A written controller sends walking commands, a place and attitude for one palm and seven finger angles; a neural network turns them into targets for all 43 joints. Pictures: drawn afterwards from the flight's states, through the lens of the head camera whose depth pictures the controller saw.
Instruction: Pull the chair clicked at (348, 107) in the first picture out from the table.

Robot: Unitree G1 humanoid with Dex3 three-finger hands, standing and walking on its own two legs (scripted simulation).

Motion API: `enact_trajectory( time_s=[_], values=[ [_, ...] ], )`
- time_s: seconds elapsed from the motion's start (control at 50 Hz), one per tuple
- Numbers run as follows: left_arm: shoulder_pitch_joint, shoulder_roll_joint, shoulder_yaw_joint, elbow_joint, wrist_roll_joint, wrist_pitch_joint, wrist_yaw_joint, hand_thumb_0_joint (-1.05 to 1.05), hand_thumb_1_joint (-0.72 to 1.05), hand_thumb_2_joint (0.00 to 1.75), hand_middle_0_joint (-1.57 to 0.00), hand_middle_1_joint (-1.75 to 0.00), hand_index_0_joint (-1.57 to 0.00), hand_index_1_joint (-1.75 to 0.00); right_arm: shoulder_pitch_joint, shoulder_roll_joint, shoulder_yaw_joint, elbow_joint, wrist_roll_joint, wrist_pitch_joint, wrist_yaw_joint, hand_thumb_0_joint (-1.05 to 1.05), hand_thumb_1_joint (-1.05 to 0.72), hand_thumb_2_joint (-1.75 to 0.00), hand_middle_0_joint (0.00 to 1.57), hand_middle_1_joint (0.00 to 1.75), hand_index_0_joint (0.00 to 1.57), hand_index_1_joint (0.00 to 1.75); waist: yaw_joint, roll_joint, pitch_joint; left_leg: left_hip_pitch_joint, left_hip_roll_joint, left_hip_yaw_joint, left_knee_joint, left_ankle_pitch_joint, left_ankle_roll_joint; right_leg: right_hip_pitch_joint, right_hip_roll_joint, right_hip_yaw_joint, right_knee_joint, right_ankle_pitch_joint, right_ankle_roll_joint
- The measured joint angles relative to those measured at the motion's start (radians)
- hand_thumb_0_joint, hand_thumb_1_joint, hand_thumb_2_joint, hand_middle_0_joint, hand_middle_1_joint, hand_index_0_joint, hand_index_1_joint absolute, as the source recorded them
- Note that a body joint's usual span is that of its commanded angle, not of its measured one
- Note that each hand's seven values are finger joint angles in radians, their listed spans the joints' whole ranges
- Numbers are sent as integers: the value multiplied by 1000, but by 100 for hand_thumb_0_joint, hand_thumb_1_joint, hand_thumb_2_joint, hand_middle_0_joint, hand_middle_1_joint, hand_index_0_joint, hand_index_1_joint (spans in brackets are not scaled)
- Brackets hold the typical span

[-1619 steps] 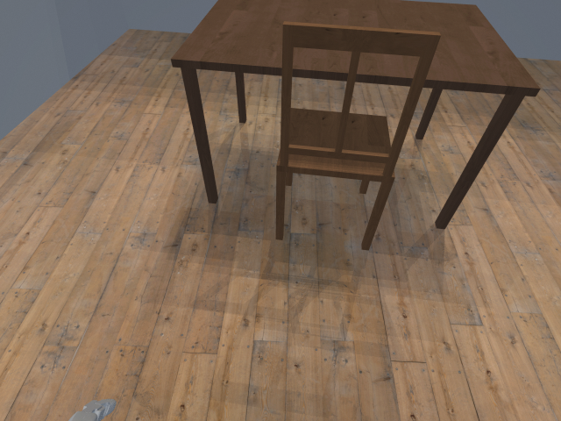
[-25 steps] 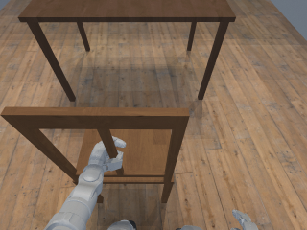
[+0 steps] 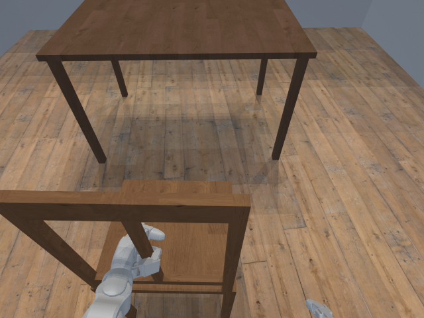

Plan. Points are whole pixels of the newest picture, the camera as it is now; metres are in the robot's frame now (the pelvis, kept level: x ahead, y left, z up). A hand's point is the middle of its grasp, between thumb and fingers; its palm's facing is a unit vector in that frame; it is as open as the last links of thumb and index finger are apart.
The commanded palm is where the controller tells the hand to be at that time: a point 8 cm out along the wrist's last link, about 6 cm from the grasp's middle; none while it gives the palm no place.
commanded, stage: stop walking, hand still on the chair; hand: left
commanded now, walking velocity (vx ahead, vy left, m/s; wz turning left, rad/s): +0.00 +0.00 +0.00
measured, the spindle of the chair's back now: (147, 253) +0.26 +0.16 -0.08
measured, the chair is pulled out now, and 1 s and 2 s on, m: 0.69 0.69 0.69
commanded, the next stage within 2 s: open the thumb and straighten the fingers in 0.36 s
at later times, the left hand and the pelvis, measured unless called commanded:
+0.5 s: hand (155, 259) +0.25 +0.14 -0.07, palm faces +0.04 -0.99 -0.15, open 5.5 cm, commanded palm +0.23 +0.20 -0.05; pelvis +0.01 -0.01 +0.00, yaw +0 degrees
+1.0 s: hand (151, 250) +0.27 +0.15 -0.07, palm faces +0.04 -0.99 -0.15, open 14.9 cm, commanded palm +0.25 +0.21 -0.05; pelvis +0.03 +0.01 -0.03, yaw +2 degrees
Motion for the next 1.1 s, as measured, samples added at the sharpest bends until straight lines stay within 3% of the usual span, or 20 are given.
enact_trajectory(
  time_s=[0.26,0.48,0.56,0.66,0.76,0.9,1.0,1.1],
  values=[
    [77,17,23,-85,-8,18,-1,10,66,82,-35,-123,-50,-145,-66,-80,-53,-36,8,22,-34,1,-90,-90,20,30,20,30,-3,-7,-3,26,19,-12,-19,-11,-20,21,18,-13,-5,-21,-19],
    [80,10,11,-92,-1,42,4,9,67,81,-33,-125,-50,-145,-64,-44,-29,-57,9,57,-34,1,-90,-90,20,30,20,30,-8,-11,-16,29,12,-7,-24,-8,-11,29,11,-8,-21,-12,-10],
    [84,24,13,-147,-25,82,-14,8,64,79,-36,-130,-50,-145,-50,-32,-21,-70,36,46,9,1,-90,-90,20,30,20,30,-33,-25,-38,-51,-7,-19,39,-27,-4,-53,-9,-19,61,-46,-5],
    [119,38,3,-274,-26,115,-11,5,43,68,-42,-137,-50,-145,-25,-44,-31,-98,33,7,41,1,-90,-90,20,30,20,30,-37,-11,-54,-150,-14,-16,143,-74,2,-149,-16,-15,156,-87,0],
    [131,35,15,-340,-30,165,-4,3,3,48,-45,-138,-49,-141,-19,-66,-34,-103,27,-15,41,1,-90,-90,20,30,20,30,-34,9,-77,-230,-21,-13,227,-117,9,-229,-24,-11,239,-129,8],
    [163,37,22,-431,-43,239,-8,1,-37,28,-37,-111,-39,-112,-6,-84,-42,-123,21,-57,22,1,-90,-90,20,30,20,30,-27,28,-109,-298,-25,-23,304,-165,9,-292,-29,-19,314,-179,9],
    [209,22,3,-506,-38,267,-17,0,-48,23,-27,-80,-28,-81,-3,-88,-42,-142,16,-79,15,1,-90,-90,20,30,20,30,-21,29,-133,-328,-25,-30,346,-197,7,-322,-30,-25,359,-216,8],
    [215,40,35,-527,-27,299,-18,0,-52,21,-16,-46,-17,-47,-8,-86,-38,-167,12,-74,9,1,-90,-90,20,30,20,30,-18,21,-140,-355,-20,-38,383,-224,0,-347,-26,-34,398,-245,0]
  ],
)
